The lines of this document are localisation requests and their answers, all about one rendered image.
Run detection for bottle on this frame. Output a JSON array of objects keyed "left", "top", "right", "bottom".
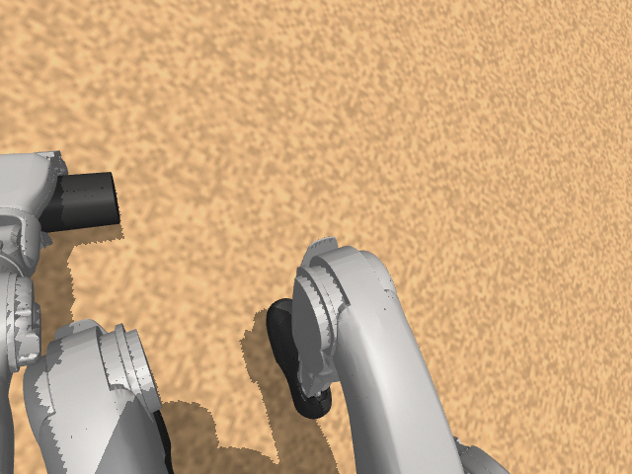
[{"left": 39, "top": 172, "right": 120, "bottom": 233}]

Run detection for right robot foot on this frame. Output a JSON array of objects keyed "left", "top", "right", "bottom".
[{"left": 266, "top": 298, "right": 332, "bottom": 419}]

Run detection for right robot hand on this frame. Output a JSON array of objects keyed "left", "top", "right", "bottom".
[{"left": 453, "top": 436, "right": 511, "bottom": 474}]

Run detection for left robot hand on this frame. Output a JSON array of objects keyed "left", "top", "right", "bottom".
[{"left": 0, "top": 150, "right": 68, "bottom": 249}]

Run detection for left robot foot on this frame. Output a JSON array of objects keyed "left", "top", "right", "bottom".
[{"left": 153, "top": 410, "right": 174, "bottom": 474}]

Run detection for left robot arm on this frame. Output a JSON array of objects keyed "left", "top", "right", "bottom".
[{"left": 0, "top": 207, "right": 41, "bottom": 474}]

